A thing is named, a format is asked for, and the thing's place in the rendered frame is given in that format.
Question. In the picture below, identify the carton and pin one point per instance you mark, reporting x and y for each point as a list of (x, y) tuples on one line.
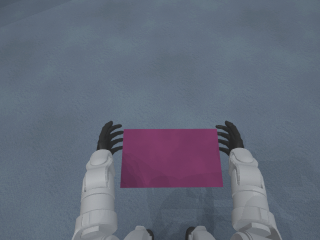
[(170, 158)]

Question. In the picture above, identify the right robot hand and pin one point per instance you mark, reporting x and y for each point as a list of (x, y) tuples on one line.
[(233, 137)]

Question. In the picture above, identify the robot left shin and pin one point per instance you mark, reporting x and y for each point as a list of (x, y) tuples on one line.
[(141, 228)]

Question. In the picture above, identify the left robot hand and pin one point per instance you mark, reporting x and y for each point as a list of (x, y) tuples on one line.
[(104, 142)]

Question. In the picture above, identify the left robot forearm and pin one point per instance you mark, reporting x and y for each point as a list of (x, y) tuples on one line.
[(97, 210)]

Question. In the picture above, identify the robot right thigh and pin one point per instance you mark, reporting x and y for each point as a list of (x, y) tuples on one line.
[(200, 235)]

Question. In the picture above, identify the right robot forearm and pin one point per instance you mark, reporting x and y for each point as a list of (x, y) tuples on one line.
[(250, 205)]

